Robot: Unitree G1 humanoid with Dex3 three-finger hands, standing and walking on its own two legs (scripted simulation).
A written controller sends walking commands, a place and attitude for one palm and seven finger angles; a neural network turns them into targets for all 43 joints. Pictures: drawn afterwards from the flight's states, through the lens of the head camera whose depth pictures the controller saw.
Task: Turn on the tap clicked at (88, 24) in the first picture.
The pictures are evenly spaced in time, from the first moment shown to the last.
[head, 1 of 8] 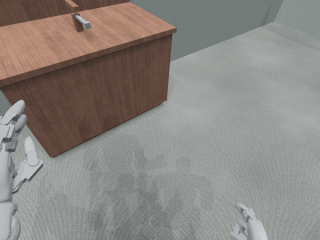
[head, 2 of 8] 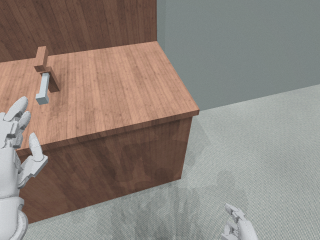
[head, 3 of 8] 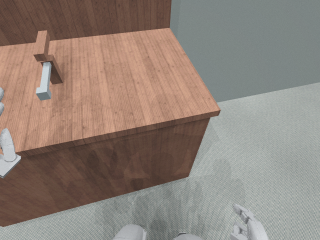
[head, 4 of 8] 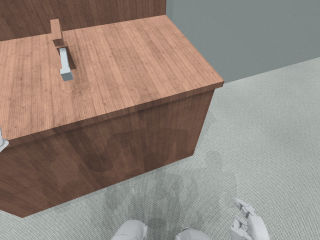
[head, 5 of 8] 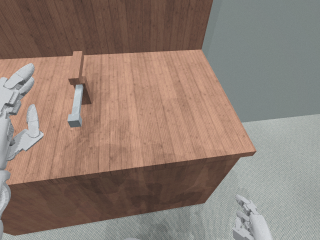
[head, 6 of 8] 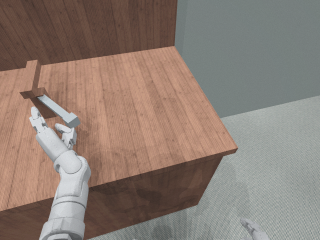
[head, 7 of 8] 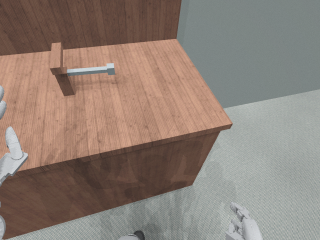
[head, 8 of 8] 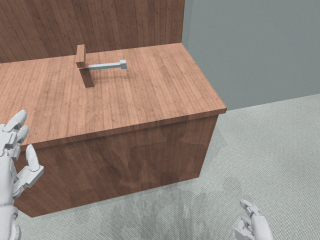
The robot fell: no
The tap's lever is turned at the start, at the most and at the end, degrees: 0 86 86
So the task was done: yes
